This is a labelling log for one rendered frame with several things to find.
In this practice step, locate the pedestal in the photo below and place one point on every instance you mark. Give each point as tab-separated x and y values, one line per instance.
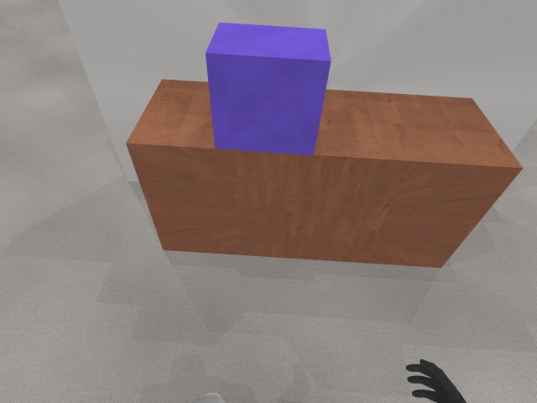
395	179

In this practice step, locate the robot right hand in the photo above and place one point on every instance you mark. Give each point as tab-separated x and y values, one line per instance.
444	390

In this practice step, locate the carton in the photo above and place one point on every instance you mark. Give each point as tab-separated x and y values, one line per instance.
267	86

